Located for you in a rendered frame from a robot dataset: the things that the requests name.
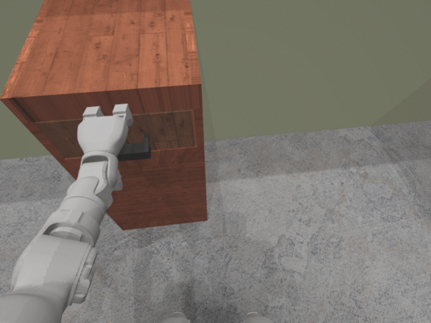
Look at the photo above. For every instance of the left robot shin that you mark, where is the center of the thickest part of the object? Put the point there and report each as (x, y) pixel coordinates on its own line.
(178, 314)

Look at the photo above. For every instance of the handle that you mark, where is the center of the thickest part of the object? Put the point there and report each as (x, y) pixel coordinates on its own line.
(136, 150)

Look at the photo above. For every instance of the robot shin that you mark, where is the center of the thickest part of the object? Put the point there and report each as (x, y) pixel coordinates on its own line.
(252, 314)
(178, 314)

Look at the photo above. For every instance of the robot left hand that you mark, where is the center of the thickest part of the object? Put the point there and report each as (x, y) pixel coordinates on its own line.
(97, 132)

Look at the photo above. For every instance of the cabinet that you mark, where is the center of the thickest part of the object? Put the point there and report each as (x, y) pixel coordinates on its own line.
(86, 53)

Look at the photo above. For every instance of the drawer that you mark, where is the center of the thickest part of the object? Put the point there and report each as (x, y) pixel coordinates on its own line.
(167, 130)

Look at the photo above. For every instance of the left robot forearm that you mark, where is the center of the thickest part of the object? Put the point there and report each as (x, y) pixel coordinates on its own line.
(83, 209)

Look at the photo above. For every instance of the left robot upper arm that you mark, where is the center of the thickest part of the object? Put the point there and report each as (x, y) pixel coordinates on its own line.
(56, 273)

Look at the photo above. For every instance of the right robot shin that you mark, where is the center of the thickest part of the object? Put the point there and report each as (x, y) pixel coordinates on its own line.
(252, 314)

